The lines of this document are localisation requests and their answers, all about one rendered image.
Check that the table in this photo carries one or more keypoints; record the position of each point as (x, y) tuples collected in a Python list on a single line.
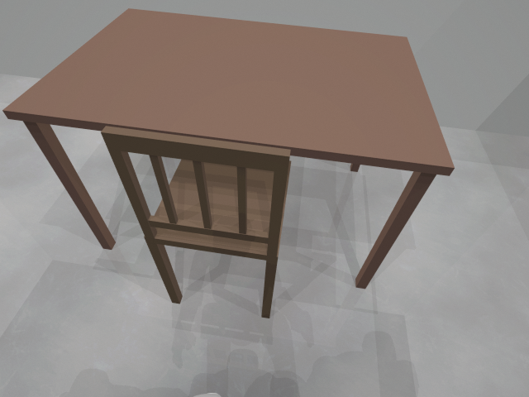
[(325, 94)]

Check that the chair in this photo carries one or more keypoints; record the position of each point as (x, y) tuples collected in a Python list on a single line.
[(225, 197)]

